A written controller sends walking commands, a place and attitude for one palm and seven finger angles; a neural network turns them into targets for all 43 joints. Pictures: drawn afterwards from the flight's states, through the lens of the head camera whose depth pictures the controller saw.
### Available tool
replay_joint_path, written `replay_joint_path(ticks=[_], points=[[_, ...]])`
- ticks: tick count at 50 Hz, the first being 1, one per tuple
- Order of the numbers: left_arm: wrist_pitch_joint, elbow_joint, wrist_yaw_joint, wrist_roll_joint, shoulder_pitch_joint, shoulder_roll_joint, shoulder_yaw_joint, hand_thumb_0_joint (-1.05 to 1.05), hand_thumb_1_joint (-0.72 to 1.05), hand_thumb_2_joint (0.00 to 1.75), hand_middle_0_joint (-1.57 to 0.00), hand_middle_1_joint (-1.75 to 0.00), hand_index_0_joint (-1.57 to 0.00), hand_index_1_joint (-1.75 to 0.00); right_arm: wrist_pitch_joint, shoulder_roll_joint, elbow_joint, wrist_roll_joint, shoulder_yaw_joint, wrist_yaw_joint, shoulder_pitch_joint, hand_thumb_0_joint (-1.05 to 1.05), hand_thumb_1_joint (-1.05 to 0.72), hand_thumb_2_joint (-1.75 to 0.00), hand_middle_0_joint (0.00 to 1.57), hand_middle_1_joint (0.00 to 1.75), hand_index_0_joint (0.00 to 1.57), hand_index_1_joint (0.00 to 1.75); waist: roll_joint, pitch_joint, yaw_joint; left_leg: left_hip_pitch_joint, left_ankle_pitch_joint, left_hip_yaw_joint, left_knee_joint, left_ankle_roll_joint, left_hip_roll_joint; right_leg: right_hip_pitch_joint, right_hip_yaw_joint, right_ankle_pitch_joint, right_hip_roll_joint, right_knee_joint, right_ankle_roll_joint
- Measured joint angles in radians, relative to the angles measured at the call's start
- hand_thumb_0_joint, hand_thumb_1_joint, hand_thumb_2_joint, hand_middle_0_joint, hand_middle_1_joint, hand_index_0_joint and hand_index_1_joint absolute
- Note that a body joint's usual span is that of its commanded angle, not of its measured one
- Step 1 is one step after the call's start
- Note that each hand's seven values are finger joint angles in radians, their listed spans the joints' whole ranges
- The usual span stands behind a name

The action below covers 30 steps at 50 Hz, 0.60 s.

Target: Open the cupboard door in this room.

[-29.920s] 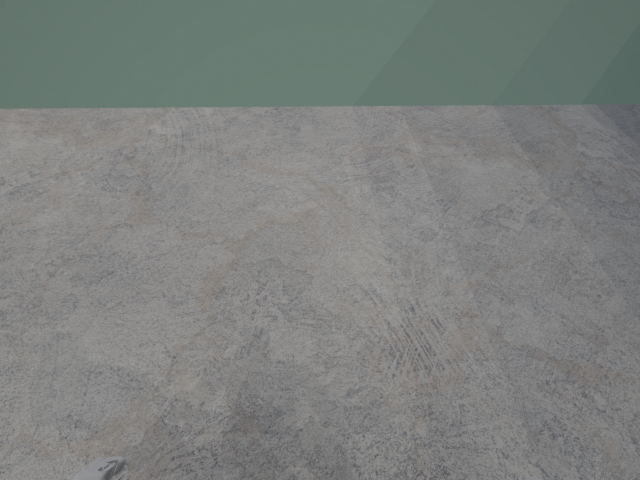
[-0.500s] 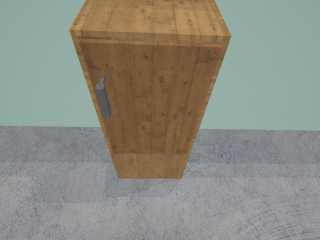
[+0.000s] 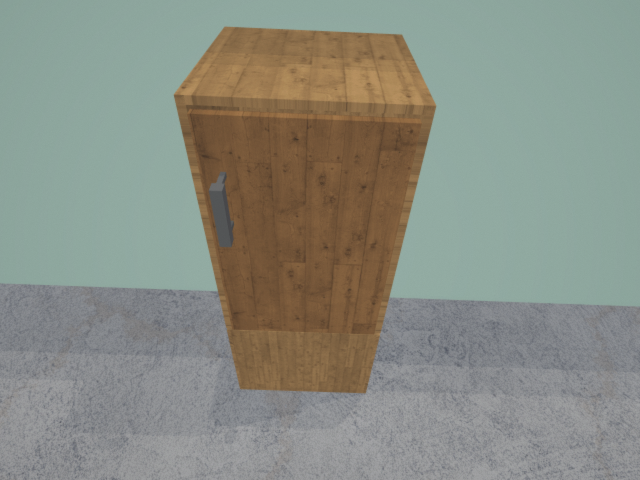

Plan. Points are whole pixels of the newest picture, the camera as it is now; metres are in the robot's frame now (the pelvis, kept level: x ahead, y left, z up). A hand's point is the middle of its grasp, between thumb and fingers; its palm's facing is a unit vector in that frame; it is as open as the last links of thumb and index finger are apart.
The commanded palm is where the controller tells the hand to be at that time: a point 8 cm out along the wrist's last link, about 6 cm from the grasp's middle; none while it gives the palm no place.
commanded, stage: come to a stop and stand still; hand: left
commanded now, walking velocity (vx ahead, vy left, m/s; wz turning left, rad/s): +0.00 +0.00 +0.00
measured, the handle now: (224, 209) +0.56 +0.20 +0.04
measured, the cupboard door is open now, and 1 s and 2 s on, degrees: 0 0 0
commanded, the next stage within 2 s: look again from close up in 0.36 s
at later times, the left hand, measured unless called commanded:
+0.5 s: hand out of the picture -0.04 +0.14 -0.17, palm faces +0.06 -0.99 -0.13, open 7.4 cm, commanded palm none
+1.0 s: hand out of the picture +0.00 +0.17 -0.17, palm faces +0.03 -0.98 -0.18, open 7.3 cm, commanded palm none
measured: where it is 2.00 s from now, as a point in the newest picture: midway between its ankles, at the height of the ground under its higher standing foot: outside the picture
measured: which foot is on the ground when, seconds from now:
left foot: down 0.00-1.00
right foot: down 0.00-1.00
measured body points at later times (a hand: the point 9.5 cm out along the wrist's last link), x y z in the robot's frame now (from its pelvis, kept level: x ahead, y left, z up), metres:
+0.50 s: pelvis +0.00 +0.00 +0.01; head -0.01 +0.01 +0.46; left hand -0.04 +0.20 -0.16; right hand +0.00 -0.21 -0.15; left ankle +0.03 +0.09 -0.73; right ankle +0.06 -0.13 -0.73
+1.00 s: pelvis +0.01 +0.00 +0.01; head +0.00 +0.01 +0.46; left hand +0.00 +0.22 -0.15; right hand -0.01 -0.21 -0.15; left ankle +0.03 +0.09 -0.73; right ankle +0.06 -0.13 -0.73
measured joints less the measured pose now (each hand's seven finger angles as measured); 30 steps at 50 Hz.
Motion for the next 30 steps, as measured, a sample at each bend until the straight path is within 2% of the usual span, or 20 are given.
replay_joint_path(ticks=[4,13,22,30], points=[[-0.012,0.04,0.0,0.0,0.037,-0.012,-0.004,0.0,0.91,0.9,-0.2,-0.3,-0.2,-0.3,0.001,0.035,0.037,0.007,0.014,0.0,-0.006,0.0,-0.91,-0.9,0.19,0.3,0.2,0.3,-0.002,0.025,0.007,0.008,0.015,0.002,-0.021,-0.001,-0.007,0.016,0.001,0.086,-0.007,-0.044,0.014],[-0.028,0.136,0.012,-0.003,0.122,-0.064,-0.017,0.0,0.91,0.9,-0.2,-0.3,-0.2,-0.3,-0.013,0.086,0.086,0.018,0.015,-0.005,-0.048,0.0,-0.91,-0.9,0.2,0.3,0.2,0.3,0.003,0.037,0.019,0.009,0.033,-0.004,-0.055,-0.005,-0.003,0.027,-0.005,0.115,-0.002,-0.099,0.022],[-0.045,0.179,0.018,-0.002,0.123,-0.109,-0.027,0.0,0.91,0.9,-0.2,-0.3,-0.2,-0.3,-0.029,0.086,0.122,0.023,0.009,-0.017,-0.081,0.01,-0.92,-0.9,0.2,0.3,0.2,0.3,-0.006,0.04,0.026,0.02,0.041,-0.004,-0.079,-0.003,-0.005,0.04,-0.005,0.126,-0.003,-0.127,0.025],[-0.053,0.174,0.021,-0.001,0.077,-0.11,-0.027,0.0,0.91,0.9,-0.2,-0.3,-0.2,-0.3,-0.033,0.084,0.134,0.023,0.008,-0.019,-0.092,0.01,-0.92,-0.9,0.19,0.3,0.2,0.3,-0.011,0.039,0.022,0.033,0.046,-0.002,-0.093,-0.002,-0.008,0.049,-0.003,0.129,-0.006,-0.134,0.027]])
